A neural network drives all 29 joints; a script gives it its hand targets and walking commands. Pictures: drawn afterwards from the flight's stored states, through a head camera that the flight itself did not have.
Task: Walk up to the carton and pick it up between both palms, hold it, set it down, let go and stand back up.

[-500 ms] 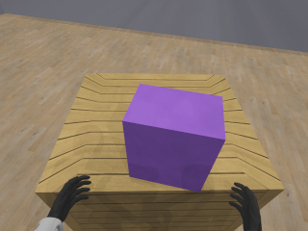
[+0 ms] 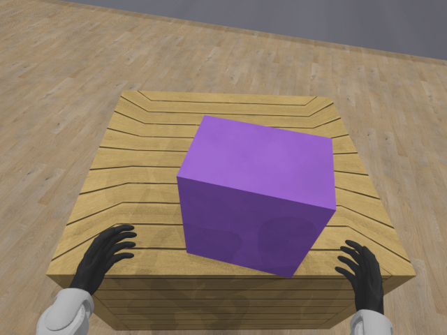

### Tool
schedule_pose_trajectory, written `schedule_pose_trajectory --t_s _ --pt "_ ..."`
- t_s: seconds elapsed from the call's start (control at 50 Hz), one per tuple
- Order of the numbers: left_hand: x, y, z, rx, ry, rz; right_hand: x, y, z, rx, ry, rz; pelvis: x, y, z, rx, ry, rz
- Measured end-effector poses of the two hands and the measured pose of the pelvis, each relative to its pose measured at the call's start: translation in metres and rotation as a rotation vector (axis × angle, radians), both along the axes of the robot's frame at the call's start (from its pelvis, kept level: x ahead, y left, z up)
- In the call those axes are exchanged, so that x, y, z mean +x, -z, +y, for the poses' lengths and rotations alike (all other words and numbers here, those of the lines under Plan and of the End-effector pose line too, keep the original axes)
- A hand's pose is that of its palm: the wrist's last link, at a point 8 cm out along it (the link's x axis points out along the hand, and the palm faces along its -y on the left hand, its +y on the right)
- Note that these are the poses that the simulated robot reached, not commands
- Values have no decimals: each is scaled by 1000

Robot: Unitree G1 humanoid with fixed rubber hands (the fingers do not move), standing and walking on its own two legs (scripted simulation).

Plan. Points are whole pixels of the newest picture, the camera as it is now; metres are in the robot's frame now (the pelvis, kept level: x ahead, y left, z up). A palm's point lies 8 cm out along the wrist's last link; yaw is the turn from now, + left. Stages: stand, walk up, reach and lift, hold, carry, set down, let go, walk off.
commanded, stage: reach and lift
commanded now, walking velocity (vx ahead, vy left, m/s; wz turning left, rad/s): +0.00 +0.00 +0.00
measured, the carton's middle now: (250, 202) +0.37 -0.06 -0.01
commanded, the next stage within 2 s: none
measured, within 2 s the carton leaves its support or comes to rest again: neither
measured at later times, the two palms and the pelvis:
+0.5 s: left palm (103, 220) +0.28 +0.21 +0.07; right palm (391, 257) +0.21 -0.25 +0.08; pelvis -0.02 -0.01 +0.00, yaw -1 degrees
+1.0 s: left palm (117, 166) +0.35 +0.19 +0.12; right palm (399, 218) +0.26 -0.26 +0.12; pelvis -0.01 -0.01 +0.01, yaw -2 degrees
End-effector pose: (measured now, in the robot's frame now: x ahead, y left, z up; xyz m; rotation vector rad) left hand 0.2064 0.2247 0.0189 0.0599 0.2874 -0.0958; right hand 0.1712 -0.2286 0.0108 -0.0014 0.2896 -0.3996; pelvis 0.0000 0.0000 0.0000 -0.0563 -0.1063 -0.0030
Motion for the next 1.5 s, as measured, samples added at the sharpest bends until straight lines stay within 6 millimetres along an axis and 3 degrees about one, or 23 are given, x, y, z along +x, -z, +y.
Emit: schedule_pose_trajectory --t_s 0.16,0.4,0.6,0.76,0.92,1.1,1.2,1.32,1.5 --pt "23 -25 -5 -3 26 -29 10 -20 -7 4 12 -67 -1 -2 3 4 9 -6" --pt "52 -43 -12 -24 6 -11 32 -69 -19 -44 -34 -78 -14 -4 -4 19 14 -11" --pt "92 -69 -25 6 32 -30 45 -69 -28 8 -22 -25 -19 -5 -8 25 18 37" --pt "124 -83 -39 -4 53 -1 61 -82 -34 10 -21 -85 -15 -6 -7 31 28 54" --pt "142 -96 -37 -24 34 -34 79 -94 -35 -6 -44 -84 -12 -6 -9 33 29 59" --pt "155 -107 -28 -20 18 -42 95 -123 -37 -46 -49 -113 -14 -6 -9 30 16 62" --pt "166 -116 -34 -21 41 -47 105 -131 -41 -42 -37 -94 -18 -6 -7 28 11 67" --pt "182 -140 -45 -21 56 -93 118 -140 -40 -9 -49 -118 -20 -5 -2 26 19 85" --pt "206 -156 -57 0 57 -47 133 -148 -54 9 -27 -125 -20 -5 1 26 20 99"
